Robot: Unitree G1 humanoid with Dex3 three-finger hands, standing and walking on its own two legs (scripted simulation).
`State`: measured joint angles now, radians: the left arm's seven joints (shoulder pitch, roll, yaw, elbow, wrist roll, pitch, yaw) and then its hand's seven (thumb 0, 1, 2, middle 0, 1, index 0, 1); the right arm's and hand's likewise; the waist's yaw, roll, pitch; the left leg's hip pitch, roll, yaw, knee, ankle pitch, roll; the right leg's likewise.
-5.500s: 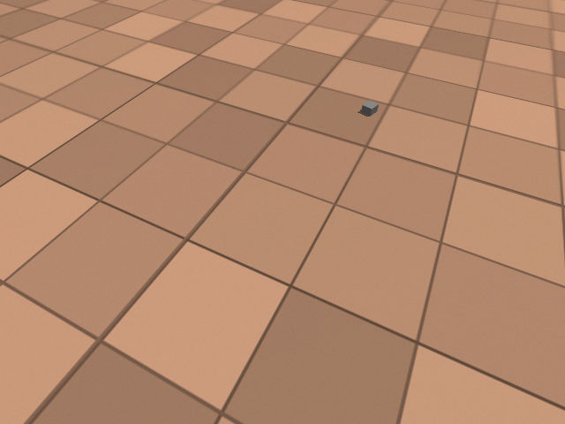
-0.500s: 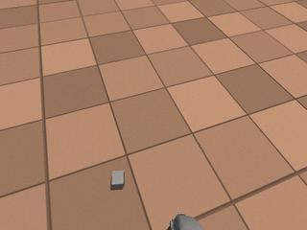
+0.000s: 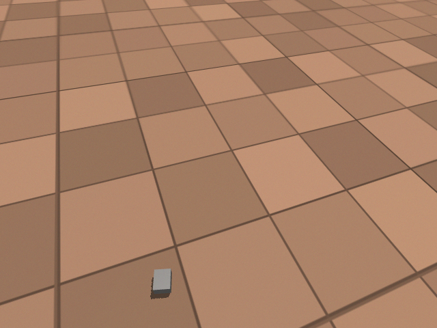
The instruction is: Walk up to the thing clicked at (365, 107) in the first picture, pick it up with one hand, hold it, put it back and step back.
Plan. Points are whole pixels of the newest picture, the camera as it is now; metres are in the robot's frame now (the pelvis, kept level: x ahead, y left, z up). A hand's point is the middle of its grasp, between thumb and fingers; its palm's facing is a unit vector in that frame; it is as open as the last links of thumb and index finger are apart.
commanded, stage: walk up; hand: left
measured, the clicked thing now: (162, 281) +0.45 +0.21 -0.73
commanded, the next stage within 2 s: stand in 1.32 s
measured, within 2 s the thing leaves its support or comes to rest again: neither
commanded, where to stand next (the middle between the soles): +0.06 -0.04 m, yaw +1 degrees
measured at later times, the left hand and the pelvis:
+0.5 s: hand out of the picture +0.13 +0.24 -0.13, palm faces +0.03 -0.95 -0.32, open 7.4 cm; pelvis +0.03 -0.01 +0.02, yaw +1 degrees
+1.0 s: hand out of the picture +0.11 +0.25 -0.13, palm faces +0.03 -0.95 -0.32, open 7.4 cm; pelvis +0.03 -0.01 +0.02, yaw +1 degrees
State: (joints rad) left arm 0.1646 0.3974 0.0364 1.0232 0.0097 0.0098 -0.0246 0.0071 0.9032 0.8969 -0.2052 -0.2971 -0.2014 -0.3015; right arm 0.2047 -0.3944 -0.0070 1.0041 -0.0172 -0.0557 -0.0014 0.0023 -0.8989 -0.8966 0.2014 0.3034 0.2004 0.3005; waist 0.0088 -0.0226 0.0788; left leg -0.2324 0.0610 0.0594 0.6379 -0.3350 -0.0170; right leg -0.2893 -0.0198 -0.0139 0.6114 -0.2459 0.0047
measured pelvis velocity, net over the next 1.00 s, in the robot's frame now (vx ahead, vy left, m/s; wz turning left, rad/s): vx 0.03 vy -0.01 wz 0.02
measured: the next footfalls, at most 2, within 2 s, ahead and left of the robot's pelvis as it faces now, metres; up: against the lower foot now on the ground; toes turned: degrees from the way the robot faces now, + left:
none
